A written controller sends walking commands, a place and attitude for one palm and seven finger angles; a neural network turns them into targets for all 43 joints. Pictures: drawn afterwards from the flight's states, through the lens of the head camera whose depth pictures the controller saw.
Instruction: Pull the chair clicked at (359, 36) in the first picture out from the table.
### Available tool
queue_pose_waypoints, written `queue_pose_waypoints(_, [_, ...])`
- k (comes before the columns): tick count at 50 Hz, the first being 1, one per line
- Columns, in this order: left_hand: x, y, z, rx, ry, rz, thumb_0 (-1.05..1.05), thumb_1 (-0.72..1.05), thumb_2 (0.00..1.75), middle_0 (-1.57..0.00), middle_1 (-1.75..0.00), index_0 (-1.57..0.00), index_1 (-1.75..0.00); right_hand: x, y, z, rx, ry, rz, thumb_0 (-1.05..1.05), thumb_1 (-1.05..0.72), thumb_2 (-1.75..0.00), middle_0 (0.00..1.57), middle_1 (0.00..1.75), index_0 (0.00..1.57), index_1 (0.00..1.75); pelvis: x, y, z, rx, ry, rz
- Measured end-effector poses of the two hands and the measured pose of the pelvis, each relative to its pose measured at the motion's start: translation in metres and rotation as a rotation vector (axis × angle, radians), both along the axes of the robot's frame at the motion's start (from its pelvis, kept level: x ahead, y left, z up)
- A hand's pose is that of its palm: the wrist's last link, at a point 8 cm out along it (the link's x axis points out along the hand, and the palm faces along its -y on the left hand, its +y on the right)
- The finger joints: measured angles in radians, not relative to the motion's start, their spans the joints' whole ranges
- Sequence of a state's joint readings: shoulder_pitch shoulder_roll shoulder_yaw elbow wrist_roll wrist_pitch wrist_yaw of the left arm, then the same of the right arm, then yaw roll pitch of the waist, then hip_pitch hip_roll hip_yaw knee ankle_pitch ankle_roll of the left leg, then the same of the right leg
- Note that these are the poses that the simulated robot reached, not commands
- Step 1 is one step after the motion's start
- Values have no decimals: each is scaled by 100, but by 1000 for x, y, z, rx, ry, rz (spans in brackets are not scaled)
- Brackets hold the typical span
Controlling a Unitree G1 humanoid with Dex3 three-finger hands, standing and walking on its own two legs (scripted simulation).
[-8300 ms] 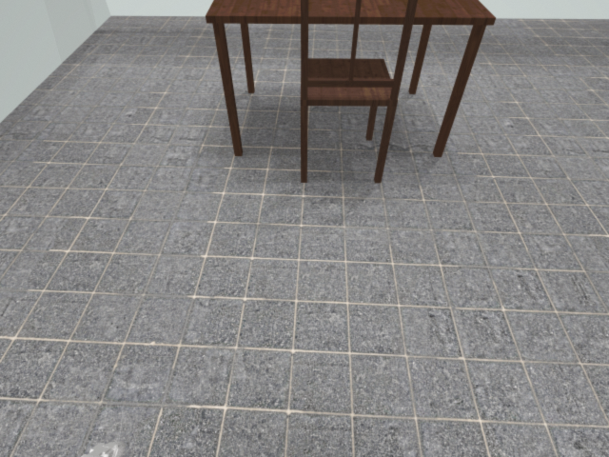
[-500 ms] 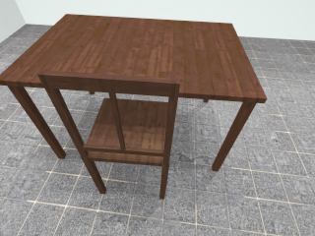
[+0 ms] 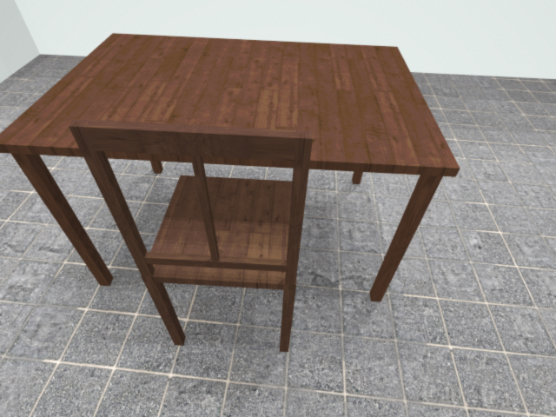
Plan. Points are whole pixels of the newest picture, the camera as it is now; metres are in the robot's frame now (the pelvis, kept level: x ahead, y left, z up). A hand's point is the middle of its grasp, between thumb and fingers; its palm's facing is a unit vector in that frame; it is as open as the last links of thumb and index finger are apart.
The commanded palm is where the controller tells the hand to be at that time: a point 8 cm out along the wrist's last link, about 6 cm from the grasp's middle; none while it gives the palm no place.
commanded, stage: look again from close up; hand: left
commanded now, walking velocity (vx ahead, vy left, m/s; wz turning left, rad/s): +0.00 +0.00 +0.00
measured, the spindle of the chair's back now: (207, 214) +0.52 +0.17 -0.05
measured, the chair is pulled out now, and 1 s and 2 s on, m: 0.00 0.00 0.00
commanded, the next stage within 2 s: shuffle to correct the standing spot in 0.56 s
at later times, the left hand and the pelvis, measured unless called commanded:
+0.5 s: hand out of the picture -0.02 +0.20 -0.17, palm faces +0.00 -0.98 -0.20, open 7.4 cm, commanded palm none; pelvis -0.01 +0.02 +0.01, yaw -1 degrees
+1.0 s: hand out of the picture +0.00 +0.17 -0.17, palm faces +0.02 -0.99 -0.16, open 7.4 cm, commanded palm none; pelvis +0.03 +0.02 +0.00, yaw -2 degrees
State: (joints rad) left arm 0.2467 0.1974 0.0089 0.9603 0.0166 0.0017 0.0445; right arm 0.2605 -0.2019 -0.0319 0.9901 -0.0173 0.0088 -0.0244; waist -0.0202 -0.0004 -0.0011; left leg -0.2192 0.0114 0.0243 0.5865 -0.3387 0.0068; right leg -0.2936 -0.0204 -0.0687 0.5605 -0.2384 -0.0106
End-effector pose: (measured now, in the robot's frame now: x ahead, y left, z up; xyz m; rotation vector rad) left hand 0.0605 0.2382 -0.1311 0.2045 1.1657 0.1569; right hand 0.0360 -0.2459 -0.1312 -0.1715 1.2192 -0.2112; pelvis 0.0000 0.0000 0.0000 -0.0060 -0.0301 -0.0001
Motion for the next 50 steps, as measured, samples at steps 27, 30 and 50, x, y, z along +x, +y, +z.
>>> queue_pose_waypoints(27, [-90, 5, -6, -54, 248, 42, 1, 91, 89, -20, -30, -20, -30, -59, 51, -6, 75, 180, -26, 1, -91, -90, 20, 30, 20, 30, -10, 26, 8, 8, -13, -20])
queue_pose_waypoints(30, [-95, 2, -7, -62, 263, 47, 1, 91, 89, -20, -30, -20, -30, -61, 55, -7, 81, 190, -31, 1, -91, -90, 20, 30, 20, 30, -10, 27, 9, 8, -13, -21])
queue_pose_waypoints(50, [-64, -14, -8, -82, 281, 58, 1, 91, 89, -19, -30, -19, -30, -51, 54, -14, 102, 236, -83, 1, -91, -90, 20, 30, 20, 30, 34, 16, 4, 8, 11, -36])
